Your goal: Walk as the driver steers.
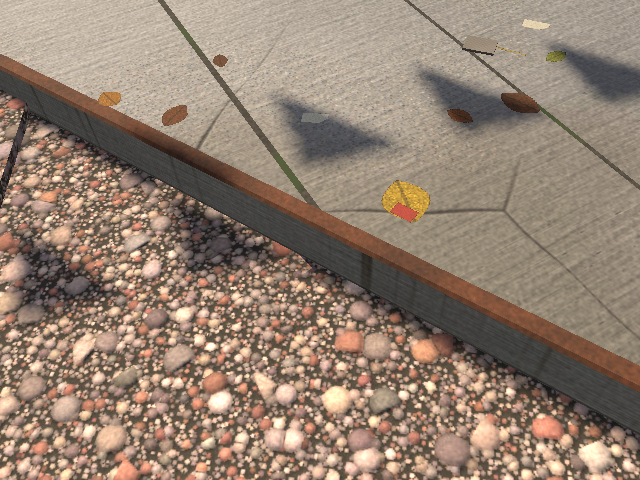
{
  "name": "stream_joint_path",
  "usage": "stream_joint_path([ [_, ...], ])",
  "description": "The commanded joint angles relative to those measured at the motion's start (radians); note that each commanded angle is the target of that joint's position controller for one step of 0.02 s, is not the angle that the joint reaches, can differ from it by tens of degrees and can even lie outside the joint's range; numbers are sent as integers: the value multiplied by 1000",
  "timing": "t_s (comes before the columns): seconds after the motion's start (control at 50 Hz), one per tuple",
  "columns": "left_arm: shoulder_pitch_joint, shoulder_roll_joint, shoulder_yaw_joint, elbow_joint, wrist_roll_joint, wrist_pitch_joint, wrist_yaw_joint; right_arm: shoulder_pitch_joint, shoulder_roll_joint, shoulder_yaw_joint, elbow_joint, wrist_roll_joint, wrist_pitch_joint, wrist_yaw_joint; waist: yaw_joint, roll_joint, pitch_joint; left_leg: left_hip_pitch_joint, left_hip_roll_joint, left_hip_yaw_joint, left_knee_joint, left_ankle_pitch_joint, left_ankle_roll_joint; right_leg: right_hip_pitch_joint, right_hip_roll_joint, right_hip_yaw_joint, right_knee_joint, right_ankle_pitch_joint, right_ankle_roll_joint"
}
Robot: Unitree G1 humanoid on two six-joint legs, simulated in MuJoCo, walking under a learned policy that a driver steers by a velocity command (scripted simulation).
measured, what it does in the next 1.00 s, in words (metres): walks ahead, turning left: left foot, then left foot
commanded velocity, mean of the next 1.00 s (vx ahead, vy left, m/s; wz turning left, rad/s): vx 0.26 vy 0.00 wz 0.35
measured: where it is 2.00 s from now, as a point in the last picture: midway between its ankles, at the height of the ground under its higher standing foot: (277, 377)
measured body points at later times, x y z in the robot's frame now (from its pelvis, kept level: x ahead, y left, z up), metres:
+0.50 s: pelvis +0.11 +0.02 +0.00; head +0.13 +0.02 +0.45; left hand +0.09 +0.32 -0.11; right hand +0.30 -0.22 -0.11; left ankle +0.11 +0.18 -0.68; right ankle +0.03 -0.09 -0.74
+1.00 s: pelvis +0.30 +0.13 +0.00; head +0.35 +0.17 +0.44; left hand +0.32 +0.45 -0.11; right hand +0.56 -0.06 -0.09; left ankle +0.33 +0.21 -0.74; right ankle +0.45 +0.00 -0.67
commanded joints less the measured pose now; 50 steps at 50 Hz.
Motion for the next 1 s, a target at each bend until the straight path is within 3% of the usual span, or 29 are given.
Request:
stream_joint_path([
  [0.02,-24,145,29,-47,-7,-4,1,-18,-83,-12,-64,1,-29,12,-5,-134,-114,64,3,14,-155,46,25,111,-273,246,-38,487,-144],
  [0.06,-8,92,8,-30,-5,-10,5,33,-86,-4,-42,-18,-39,19,-37,-86,-125,245,61,-31,-390,379,65,58,-219,206,-22,367,-64],
  [0.08,68,54,-5,-13,27,-20,2,40,-135,-3,-43,-32,-38,17,16,55,-177,341,186,-163,-374,570,118,23,-139,103,55,117,-7],
  [0.1,117,58,0,4,31,-27,-4,-6,-127,8,-33,-37,-34,18,76,151,-154,311,226,-216,-338,506,226,-22,-59,-1,49,-150,37],
  [0.12,69,86,1,-5,35,-32,-3,-15,-112,8,-35,-16,-29,21,42,161,-135,255,218,-266,-381,171,271,-18,-59,-57,47,-180,63],
  [0.14,5,121,15,-11,21,-40,-3,18,-138,0,-29,-1,-25,22,-5,159,-83,237,199,-303,-432,-82,276,-70,-33,-106,106,-216,69],
  [0.16,-37,114,18,-20,8,-48,-2,53,-162,-3,-16,2,-23,19,-24,175,-24,212,215,-363,-475,-218,287,-121,-36,-134,127,-224,73],
  [0.2,-70,99,18,-37,-2,-70,-7,91,-177,-6,-6,8,-29,11,-35,199,38,201,236,-435,-507,-253,306,-170,-63,-125,132,-223,72],
  [0.24,-54,82,18,-30,-13,-103,-22,96,-170,-8,-13,15,-29,3,-25,181,14,217,208,-414,-493,-205,300,-141,-72,-128,70,-218,56],
  [0.3,52,87,33,20,-14,-131,-30,21,-134,-1,-61,18,-13,-6,42,136,-65,51,102,-299,-406,-61,236,200,-100,-140,-133,43,35],
  [0.32,157,120,46,43,-10,-128,-22,-20,-87,11,-88,14,-17,-3,91,72,-106,-95,52,-240,-276,-61,193,364,-180,-70,-127,-10,16],
  [0.34,244,187,64,62,-2,-123,-15,-40,-15,32,-128,20,-28,2,114,-129,-113,-272,-54,-85,-36,-95,134,468,-323,158,-211,-215,-56],
  [0.36,252,215,74,68,-2,-123,-18,-52,-47,28,-158,26,-41,6,111,-205,-31,-416,-28,-61,137,-223,120,432,-495,366,-286,-254,-156],
  [0.38,219,151,58,60,3,-126,-13,-11,-93,13,-140,36,-48,12,78,-136,29,-487,29,-89,273,-202,124,417,-510,339,-284,-207,-174],
  [0.4,205,115,49,53,4,-130,-10,21,-90,11,-122,40,-50,19,62,-113,35,-519,50,-96,337,-134,130,432,-476,263,-283,-147,-150],
  [0.46,184,95,41,52,7,-122,-11,-11,-59,18,-135,29,-55,46,58,-98,44,-554,87,-48,379,24,125,404,-400,28,-289,190,-91],
  [0.56,177,138,44,50,1,-120,-6,-142,12,54,-227,18,-65,91,79,-82,65,-342,78,98,87,270,82,182,-313,-220,-343,299,-75],
  [0.62,224,175,52,68,-13,-122,-8,-174,-10,49,-265,20,-60,104,67,-93,61,-238,40,146,-29,292,121,201,-350,-264,-328,441,-65],
  [0.66,210,195,58,62,-15,-109,0,-113,-60,24,-266,11,-56,104,3,-124,-2,-136,-28,186,-60,252,166,260,-353,-317,-161,874,-28],
  [0.7,194,196,56,42,-15,-98,13,151,-146,-26,-204,9,-47,93,-144,-120,-162,223,-91,177,-112,338,227,161,-320,-348,190,995,28],
  [0.72,196,170,44,18,-6,-107,13,270,-192,-47,-177,4,-31,68,-203,-41,-225,487,-12,42,-133,463,264,-59,-263,-340,465,653,78],
  [0.74,365,23,0,-23,41,-124,-10,204,-303,-50,-210,-17,-28,50,-33,259,-388,812,328,-469,-93,810,458,-415,-89,-268,891,-438,133],
  [0.76,314,143,15,-7,16,-138,-22,232,-249,-44,-256,-21,-30,51,-135,113,-603,795,393,-681,-223,652,533,-410,-75,-54,1026,-436,126],
  [0.78,185,174,28,-51,-22,-135,-20,163,-208,-32,-248,-16,-35,57,-126,55,-426,653,331,-526,-275,606,476,-465,-121,-57,995,-332,115],
  [0.8,154,156,21,-68,-17,-131,-8,105,-171,-25,-237,4,-38,57,-80,-6,-259,470,268,-408,-304,571,429,-485,-155,-87,910,-248,113],
  [0.82,158,154,23,-57,-2,-121,6,59,-148,-19,-244,9,-38,54,-42,-26,-183,326,230,-340,-324,590,404,-449,-183,-94,862,-204,120],
  [0.88,227,142,26,-44,13,-80,17,-3,-139,-16,-239,-19,-40,53,34,25,-148,66,184,-235,-381,678,403,-286,-198,-102,766,-151,141],
  [0.94,210,107,17,-51,22,-65,29,4,-137,-11,-202,-15,-43,43,31,38,-177,34,160,-160,-365,803,394,-277,-183,-120,662,-81,170],
  [1.0,158,88,12,-67,17,-56,30,0,-120,0,-176,-11,-23,28,16,60,-195,70,134,-129,-358,663,352,-284,-192,-116,529,19,178],
])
